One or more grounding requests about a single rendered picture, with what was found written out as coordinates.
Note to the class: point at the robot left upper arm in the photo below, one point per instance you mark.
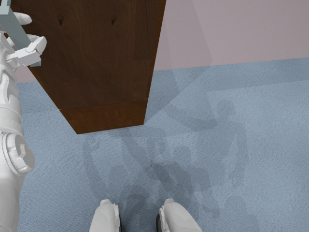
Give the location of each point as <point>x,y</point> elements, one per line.
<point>16,160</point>

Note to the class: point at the cupboard door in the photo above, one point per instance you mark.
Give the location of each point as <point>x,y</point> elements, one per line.
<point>98,51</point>

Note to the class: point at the left robot hand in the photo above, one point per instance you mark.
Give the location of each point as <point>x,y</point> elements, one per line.
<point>22,57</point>

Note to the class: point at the robot right shin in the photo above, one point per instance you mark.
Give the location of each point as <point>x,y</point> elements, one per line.
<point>167,201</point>

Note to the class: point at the handle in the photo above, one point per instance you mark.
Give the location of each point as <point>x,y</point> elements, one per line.
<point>13,28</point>

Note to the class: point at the robot left forearm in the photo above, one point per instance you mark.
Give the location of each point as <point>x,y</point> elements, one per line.
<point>10,106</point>

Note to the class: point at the right robot thigh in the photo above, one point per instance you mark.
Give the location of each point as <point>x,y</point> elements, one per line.
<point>175,218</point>

